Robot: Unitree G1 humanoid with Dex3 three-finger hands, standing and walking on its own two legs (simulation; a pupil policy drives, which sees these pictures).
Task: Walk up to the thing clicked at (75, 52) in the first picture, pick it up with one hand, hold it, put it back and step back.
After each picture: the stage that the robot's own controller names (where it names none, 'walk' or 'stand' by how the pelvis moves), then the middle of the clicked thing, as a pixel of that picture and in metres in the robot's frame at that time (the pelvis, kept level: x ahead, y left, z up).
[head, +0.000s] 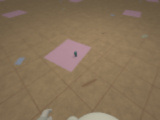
stand; (75, 54) +1.35 +0.36 -0.72
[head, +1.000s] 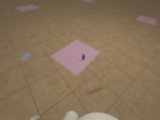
walk; (83, 56) +1.26 +0.14 -0.70
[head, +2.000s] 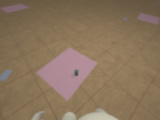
walk; (76, 72) +0.79 +0.20 -0.71
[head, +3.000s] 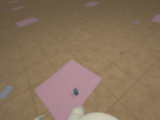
walk; (75, 91) +0.50 +0.27 -0.70
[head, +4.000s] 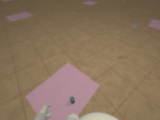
stand; (72, 100) +0.37 +0.22 -0.71
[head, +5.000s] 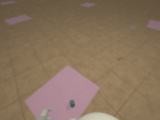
stand; (72, 103) +0.34 +0.22 -0.72
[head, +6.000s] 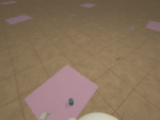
stand; (71, 101) +0.37 +0.24 -0.73
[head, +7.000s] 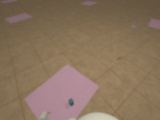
stand; (71, 102) +0.35 +0.24 -0.73
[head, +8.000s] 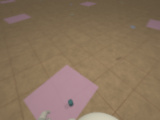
go down; (70, 102) +0.34 +0.24 -0.73
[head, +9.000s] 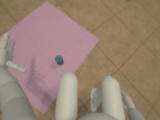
go down; (59, 60) +0.44 +0.26 -0.32
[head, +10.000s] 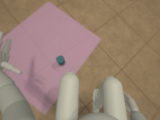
approach; (61, 60) +0.43 +0.26 -0.30
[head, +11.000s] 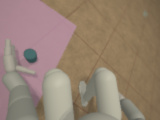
close in; (31, 56) +0.41 +0.30 -0.22
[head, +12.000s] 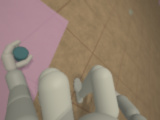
close; (21, 55) +0.41 +0.31 -0.22
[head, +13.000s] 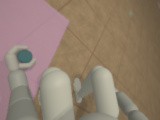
lift; (24, 57) +0.39 +0.29 -0.23
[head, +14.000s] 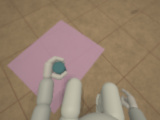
lift; (60, 69) +0.33 +0.22 -0.03
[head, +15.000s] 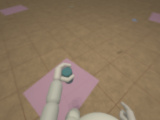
hold; (67, 75) +0.33 +0.17 +0.02
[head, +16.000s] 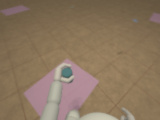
hold; (68, 75) +0.33 +0.17 +0.01
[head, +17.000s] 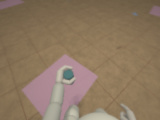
crouch; (69, 77) +0.33 +0.16 -0.03
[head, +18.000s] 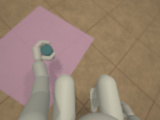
lower; (48, 53) +0.46 +0.26 -0.09
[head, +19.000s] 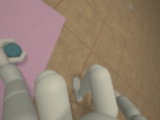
lower; (14, 52) +0.43 +0.31 -0.22
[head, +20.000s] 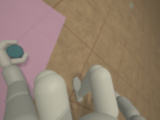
lower; (16, 53) +0.42 +0.31 -0.22
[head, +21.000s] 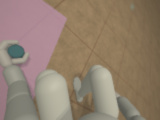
lower; (17, 53) +0.42 +0.31 -0.22
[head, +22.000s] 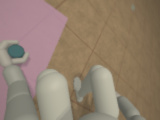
lower; (17, 53) +0.41 +0.31 -0.22
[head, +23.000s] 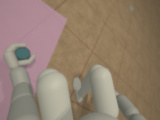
open; (23, 55) +0.41 +0.29 -0.23
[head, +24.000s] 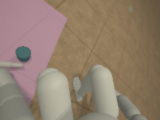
withdraw; (23, 54) +0.41 +0.28 -0.23
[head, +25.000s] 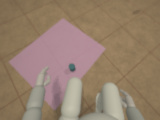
walk; (72, 67) +0.44 +0.21 -0.41
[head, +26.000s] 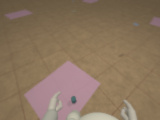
stand; (73, 99) +0.37 +0.19 -0.66
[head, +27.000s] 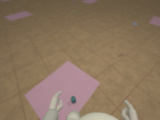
stand; (73, 99) +0.37 +0.20 -0.67
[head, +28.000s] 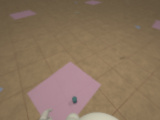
stand; (74, 100) +0.37 +0.18 -0.71
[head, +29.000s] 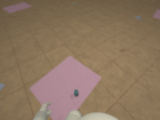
walk; (76, 93) +0.41 +0.16 -0.70
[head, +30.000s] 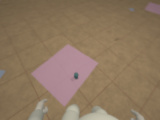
walk; (76, 75) +0.61 +0.18 -0.71
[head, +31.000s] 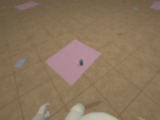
walk; (81, 62) +0.94 +0.23 -0.70
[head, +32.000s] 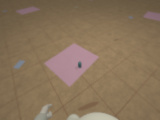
stand; (79, 64) +1.00 +0.22 -0.71
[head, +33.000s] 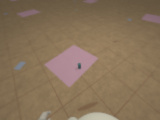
stand; (79, 65) +1.01 +0.23 -0.73
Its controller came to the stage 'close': yes
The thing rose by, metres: 0.72
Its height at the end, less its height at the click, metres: +0.00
